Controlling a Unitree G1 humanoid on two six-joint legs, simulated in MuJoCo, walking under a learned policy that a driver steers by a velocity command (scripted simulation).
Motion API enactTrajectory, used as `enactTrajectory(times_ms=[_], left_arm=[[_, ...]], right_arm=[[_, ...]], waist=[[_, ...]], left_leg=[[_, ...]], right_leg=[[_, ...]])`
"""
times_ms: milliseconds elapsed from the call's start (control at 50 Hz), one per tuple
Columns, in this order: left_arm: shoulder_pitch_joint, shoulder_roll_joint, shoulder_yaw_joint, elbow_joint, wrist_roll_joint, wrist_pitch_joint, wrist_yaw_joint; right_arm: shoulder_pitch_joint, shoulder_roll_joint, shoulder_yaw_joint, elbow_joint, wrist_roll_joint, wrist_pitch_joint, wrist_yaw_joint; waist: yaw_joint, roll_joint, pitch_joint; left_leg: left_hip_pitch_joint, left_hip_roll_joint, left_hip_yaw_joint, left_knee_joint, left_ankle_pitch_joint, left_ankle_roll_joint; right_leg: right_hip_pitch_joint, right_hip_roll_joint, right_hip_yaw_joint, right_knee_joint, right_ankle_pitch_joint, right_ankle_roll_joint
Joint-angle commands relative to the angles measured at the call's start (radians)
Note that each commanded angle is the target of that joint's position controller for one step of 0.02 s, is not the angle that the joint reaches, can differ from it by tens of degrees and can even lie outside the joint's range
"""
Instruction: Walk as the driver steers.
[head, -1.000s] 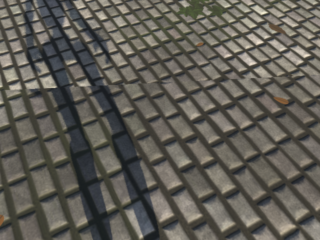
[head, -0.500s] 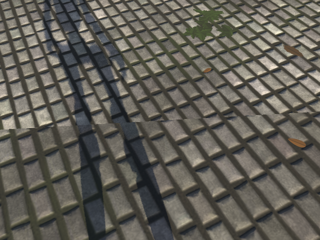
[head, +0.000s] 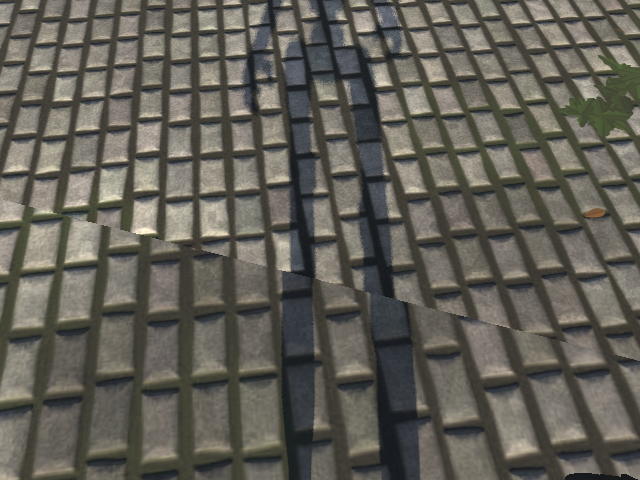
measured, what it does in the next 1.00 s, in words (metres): walks ahead, turning right: right foot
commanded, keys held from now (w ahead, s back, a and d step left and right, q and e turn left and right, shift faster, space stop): w+q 0.06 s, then w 0.14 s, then w+e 0.34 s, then e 0.46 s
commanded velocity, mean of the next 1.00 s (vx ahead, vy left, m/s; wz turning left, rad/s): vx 0.37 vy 0.00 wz -0.17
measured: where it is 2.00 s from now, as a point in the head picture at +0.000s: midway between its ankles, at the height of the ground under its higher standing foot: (375, 406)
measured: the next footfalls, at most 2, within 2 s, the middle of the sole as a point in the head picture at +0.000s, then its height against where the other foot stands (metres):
right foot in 0.50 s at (408, 442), level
left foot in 1.08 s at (335, 356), level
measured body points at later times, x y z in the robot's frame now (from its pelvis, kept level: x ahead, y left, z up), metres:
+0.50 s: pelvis +0.31 -0.03 +0.01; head +0.33 -0.03 +0.45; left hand +0.48 +0.20 -0.10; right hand +0.28 -0.29 -0.13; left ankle +0.09 +0.06 -0.71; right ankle +0.47 -0.13 -0.71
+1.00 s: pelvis +0.52 -0.07 +0.03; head +0.55 -0.07 +0.48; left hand +0.69 +0.20 -0.07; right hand +0.63 -0.37 -0.06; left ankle +0.66 +0.05 -0.69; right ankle +0.47 -0.13 -0.71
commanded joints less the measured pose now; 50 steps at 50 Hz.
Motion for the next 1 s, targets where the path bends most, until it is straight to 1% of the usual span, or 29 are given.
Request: enactTrajectory(times_ms=[20,40,60,80,100,160,220,240,260,300,360,420,460,500,520,540,560,580,600,620,640,660,680,720,760,800,860,900,1000], left_arm=[[-0.125,0.141,0.018,-0.178,-0.042,-0.091,-0.021],[-0.119,0.128,0.017,-0.162,-0.02,-0.09,-0.012],[-0.106,0.133,0.026,-0.156,0.003,-0.079,-0.005],[-0.074,0.132,0.03,-0.153,0.005,-0.064,-0.008],[-0.053,0.124,0.031,-0.152,0.008,-0.051,-0.01],[-0.118,0.082,0.02,-0.175,0.022,-0.032,-0.007],[-0.213,0.057,0.007,-0.2,0.017,-0.036,-0.013],[-0.133,-0.025,-0.051,-0.169,0.124,-0.011,-0.065],[-0.159,0.003,-0.042,-0.166,0.123,0.008,-0.084],[-0.249,0.063,-0.036,-0.201,0.09,0.021,-0.088],[-0.328,0.058,-0.052,-0.225,0.075,0.012,-0.081],[-0.358,0.055,-0.056,-0.244,0.07,0.013,-0.083],[-0.333,0.085,-0.045,-0.24,0.06,0.013,-0.076],[-0.225,0.151,-0.017,-0.217,0.04,0.0,-0.064],[-0.051,0.187,-0.001,-0.161,0.032,-0.013,-0.056],[0.147,0.205,0.003,-0.114,0.04,-0.015,-0.053],[0.343,0.181,-0.005,-0.056,0.05,-0.01,-0.053],[0.362,0.192,0.008,-0.015,0.068,-0.036,-0.051],[0.21,0.216,0.023,-0.037,0.061,-0.056,-0.053],[0.113,0.168,0.01,-0.061,0.06,-0.059,-0.051],[0.036,0.113,-0.005,-0.06,0.055,-0.064,-0.049],[-0.056,0.099,-0.011,-0.097,0.048,-0.065,-0.053],[-0.12,0.099,-0.01,-0.13,0.044,-0.069,-0.058],[-0.158,0.184,0.018,-0.169,0.053,-0.084,-0.075],[-0.116,0.231,0.041,-0.177,0.062,-0.093,-0.089],[-0.064,0.231,0.048,-0.18,0.058,-0.097,-0.095],[0.008,0.223,0.055,-0.182,0.053,-0.09,-0.093],[0.057,0.223,0.056,-0.189,0.056,-0.075,-0.089],[0.051,0.237,0.06,-0.218,0.043,-0.038,-0.089]], right_arm=[[0.278,-0.171,-0.053,0.002,-0.005,-0.019,-0.011],[0.199,-0.143,-0.044,-0.015,0.003,-0.024,-0.01],[0.145,-0.112,-0.034,-0.031,0.0,-0.024,-0.013],[0.126,-0.104,-0.029,-0.041,-0.013,-0.024,-0.018],[0.12,-0.101,-0.028,-0.042,-0.012,-0.028,-0.022],[0.173,-0.121,-0.03,-0.016,-0.009,-0.032,-0.04],[0.221,-0.128,-0.028,0.007,-0.008,-0.027,-0.052],[0.331,-0.107,-0.012,0.055,-0.128,-0.072,0.007],[0.357,-0.11,-0.022,0.067,-0.124,-0.085,0.033],[0.38,-0.121,-0.015,0.083,-0.104,-0.094,0.044],[0.412,-0.11,0.004,0.119,-0.104,-0.083,0.023],[0.378,-0.138,0.013,0.137,-0.113,-0.069,0.014],[0.344,-0.163,0.012,0.14,-0.109,-0.067,0.012],[0.328,-0.198,0.009,0.142,-0.111,-0.064,0.018],[0.371,-0.182,0.017,0.144,-0.13,-0.064,0.019],[0.586,-0.058,0.061,0.151,-0.163,-0.07,0.017],[0.523,-0.09,0.057,0.137,-0.131,-0.073,0.043],[0.272,-0.119,0.041,0.057,-0.079,-0.07,0.042],[0.169,-0.132,0.037,0.029,-0.069,-0.074,0.015],[0.206,-0.16,0.036,0.015,-0.085,-0.073,-0.015],[0.214,-0.128,0.048,0.016,-0.106,-0.067,-0.035],[0.234,-0.098,0.06,0.009,-0.119,-0.055,-0.051],[0.257,-0.106,0.056,0.008,-0.117,-0.044,-0.06],[0.288,-0.127,0.051,0.017,-0.091,-0.031,-0.061],[0.256,-0.107,0.059,0.021,-0.07,-0.015,-0.055],[0.188,-0.105,0.063,0.007,-0.064,-0.003,-0.05],[0.095,-0.138,0.054,-0.005,-0.064,-0.007,-0.058],[0.029,-0.138,0.053,-0.011,-0.076,-0.014,-0.064],[-0.054,-0.149,0.045,-0.001,-0.061,-0.034,-0.074]], waist=[[-0.125,0.059,-0.243],[-0.069,-0.04,-0.173],[-0.034,-0.048,-0.13],[-0.005,-0.009,-0.126],[0.006,-0.006,-0.121],[-0.01,0.01,-0.091],[-0.053,0.047,-0.075],[-0.063,0.138,-0.077],[-0.083,0.094,-0.025],[-0.1,0.064,-0.004],[-0.119,0.059,0.013],[-0.099,0.07,0.03],[-0.062,0.073,0.008],[0.017,0.061,-0.068],[0.056,0.024,-0.173],[0.034,-0.128,-0.43],[0.135,-0.208,-0.537],[0.192,-0.11,-0.307],[0.133,-0.049,-0.099],[0.069,-0.022,-0.157],[0.007,-0.006,-0.137],[-0.056,-0.007,-0.132],[-0.088,-0.009,-0.134],[-0.104,-0.035,-0.126],[-0.08,-0.027,-0.114],[-0.054,-0.04,-0.105],[-0.013,-0.059,-0.109],[0.02,-0.062,-0.119],[0.044,-0.076,-0.119]], left_leg=[[0.771,0.337,-0.672,-0.369,0.032,0.253],[0.61,0.287,-0.555,-0.372,0.127,0.212],[0.493,0.249,-0.475,-0.391,0.213,0.19],[0.412,0.241,-0.442,-0.409,0.276,0.193],[0.373,0.23,-0.409,-0.422,0.325,0.194],[0.299,0.192,-0.299,-0.449,0.431,0.175],[0.311,0.154,-0.225,-0.449,0.412,0.123],[0.331,0.167,-0.209,-0.435,0.311,0.157],[0.361,0.205,-0.241,-0.44,0.27,0.168],[0.458,0.257,-0.273,-0.442,0.258,0.172],[0.625,0.297,-0.261,-0.462,0.279,0.152],[0.61,0.3,-0.183,-0.5,0.34,0.106],[0.619,0.291,-0.123,-0.476,0.587,0.07],[0.58,0.231,-0.021,-0.281,0.96,0.006],[0.455,0.19,0.004,-0.063,0.908,-0.039],[0.138,0.087,-0.022,0.257,0.507,-0.119],[-0.131,-0.106,-0.068,0.615,-0.352,-0.176],[-0.296,-0.039,-0.206,0.754,-0.328,-0.128],[-0.31,0.049,-0.225,0.735,-0.278,-0.118],[-0.19,0.093,-0.239,0.67,-0.278,-0.119],[-0.098,0.131,-0.225,0.598,-0.255,-0.12],[0.007,0.16,-0.206,0.533,-0.277,-0.131],[0.055,0.163,-0.191,0.466,-0.298,-0.15],[0.103,0.147,-0.13,0.354,-0.189,-0.189],[0.117,0.124,-0.086,0.253,-0.055,-0.218],[0.106,0.109,-0.078,0.178,0.023,-0.221],[-0.011,0.111,-0.117,0.085,0.059,-0.222],[-0.113,0.104,-0.143,0.021,0.054,-0.222],[-0.083,0.072,-0.123,-0.104,0.009,-0.189]], right_leg=[[-0.709,0.027,0.214,0.371,0.056,-0.045],[-0.643,-0.018,0.21,0.284,0.127,-0.042],[-0.578,-0.043,0.204,0.214,0.172,-0.031],[-0.512,-0.062,0.207,0.187,0.191,-0.018],[-0.489,-0.07,0.198,0.145,0.202,-0.002],[-0.502,-0.065,0.157,0.004,0.319,0.032],[-0.499,-0.042,0.138,-0.222,0.52,0.029],[-0.496,-0.035,0.129,-0.216,0.586,0.036],[-0.558,-0.044,0.142,-0.236,0.601,0.029],[-0.642,-0.041,0.148,-0.306,0.62,0.007],[-0.712,-0.016,0.139,-0.417,0.625,-0.037],[-0.569,0.029,0.105,-0.463,0.606,-0.079],[-0.437,0.081,0.066,-0.47,0.558,-0.106],[-0.165,0.161,0.003,-0.496,0.526,-0.142],[0.106,0.158,0.05,-0.424,0.582,-0.184],[0.613,-0.035,0.344,-0.367,0.705,-0.391],[0.8,-0.234,0.791,-0.59,0.608,-0.532],[0.632,-0.214,0.76,-0.662,0.506,-0.398],[0.352,-0.203,0.649,-0.684,0.623,-0.354],[0.213,-0.214,0.613,-0.69,0.847,-0.41],[0.079,-0.187,0.534,-0.724,1.005,-0.413],[-0.062,-0.154,0.468,-0.764,1.04,-0.398],[-0.124,-0.124,0.439,-0.794,1.023,-0.389],[-0.22,-0.067,0.365,-0.806,0.999,-0.367],[-0.252,-0.031,0.335,-0.787,1.016,-0.336],[-0.22,-0.018,0.351,-0.759,1.015,-0.3],[-0.034,-0.061,0.449,-0.708,0.985,-0.29],[0.126,-0.085,0.512,-0.664,0.992,-0.306],[0.196,-0.088,0.599,-0.617,0.937,-0.277]])
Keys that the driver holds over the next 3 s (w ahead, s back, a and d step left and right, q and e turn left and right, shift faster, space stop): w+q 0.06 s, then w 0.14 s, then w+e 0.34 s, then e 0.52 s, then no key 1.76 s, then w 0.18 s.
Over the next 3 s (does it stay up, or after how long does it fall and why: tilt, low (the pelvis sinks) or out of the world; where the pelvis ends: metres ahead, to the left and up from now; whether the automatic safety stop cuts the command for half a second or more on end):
stays up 0.62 -0.07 0.02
